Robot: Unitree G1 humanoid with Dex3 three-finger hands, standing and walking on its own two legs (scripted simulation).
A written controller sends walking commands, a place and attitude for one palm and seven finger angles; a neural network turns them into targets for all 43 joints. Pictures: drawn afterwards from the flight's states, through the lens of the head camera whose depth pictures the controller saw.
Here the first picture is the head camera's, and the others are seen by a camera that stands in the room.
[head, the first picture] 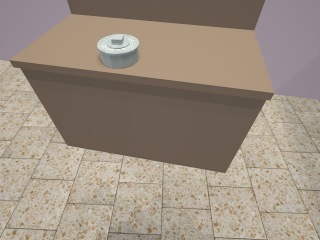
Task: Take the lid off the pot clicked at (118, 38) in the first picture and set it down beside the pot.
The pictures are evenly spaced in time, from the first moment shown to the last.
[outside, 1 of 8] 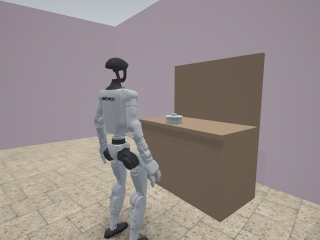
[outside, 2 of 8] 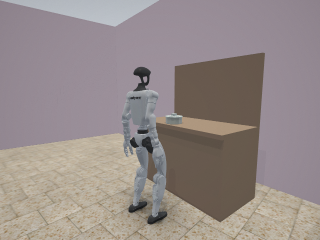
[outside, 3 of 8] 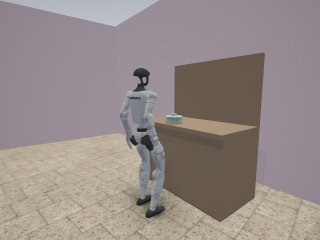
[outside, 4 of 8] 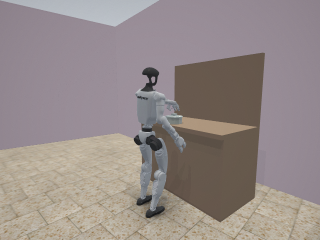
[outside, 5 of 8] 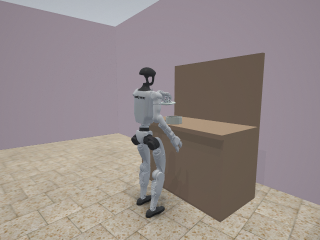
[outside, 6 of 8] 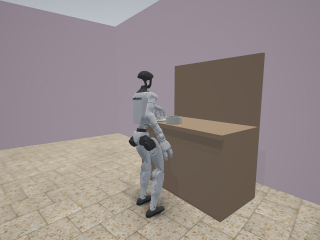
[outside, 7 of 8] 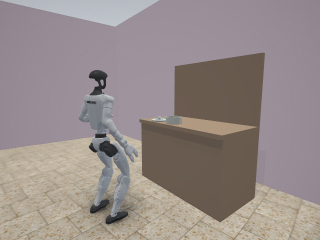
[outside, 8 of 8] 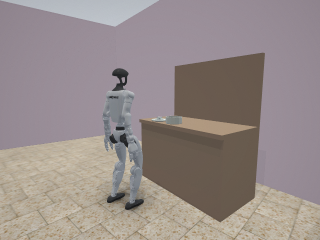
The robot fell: no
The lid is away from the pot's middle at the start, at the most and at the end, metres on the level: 0.00 0.25 0.24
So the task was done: yes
